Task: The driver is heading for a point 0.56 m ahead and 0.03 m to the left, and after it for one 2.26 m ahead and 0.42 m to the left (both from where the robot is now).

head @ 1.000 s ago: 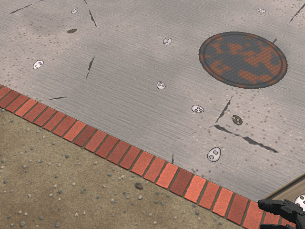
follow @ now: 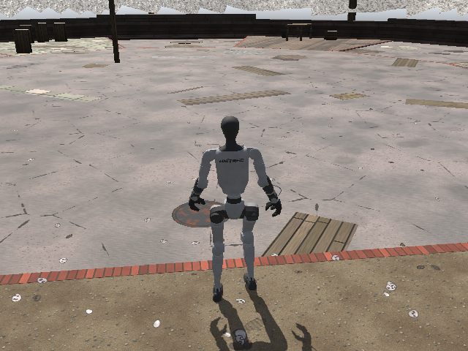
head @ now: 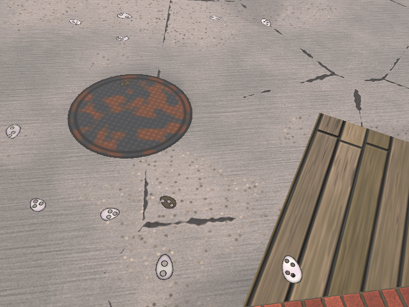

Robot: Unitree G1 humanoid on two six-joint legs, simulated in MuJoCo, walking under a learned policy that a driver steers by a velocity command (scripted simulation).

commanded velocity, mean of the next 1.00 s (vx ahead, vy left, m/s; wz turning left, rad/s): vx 0.42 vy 0.00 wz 0.07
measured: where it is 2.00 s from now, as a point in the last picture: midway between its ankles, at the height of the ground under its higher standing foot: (213, 289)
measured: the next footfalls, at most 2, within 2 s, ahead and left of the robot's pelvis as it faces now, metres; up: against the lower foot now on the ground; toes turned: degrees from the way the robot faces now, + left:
right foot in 0.38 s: +0.18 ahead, -0.19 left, +0.00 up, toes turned -10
left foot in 0.86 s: +0.45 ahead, +0.01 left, +0.00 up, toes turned +6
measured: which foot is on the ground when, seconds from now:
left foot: down 0.00-0.38, up 0.40-0.84, down 0.86-1.00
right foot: up 0.00-0.36, down 0.38-0.86, up 0.88-1.00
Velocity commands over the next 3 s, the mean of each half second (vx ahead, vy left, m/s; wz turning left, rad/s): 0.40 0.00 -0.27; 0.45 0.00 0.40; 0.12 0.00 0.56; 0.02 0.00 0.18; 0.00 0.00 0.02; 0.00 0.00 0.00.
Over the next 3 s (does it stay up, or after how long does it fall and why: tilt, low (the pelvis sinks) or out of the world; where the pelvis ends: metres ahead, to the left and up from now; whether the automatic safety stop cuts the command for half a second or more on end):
stays up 0.63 -0.06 -0.10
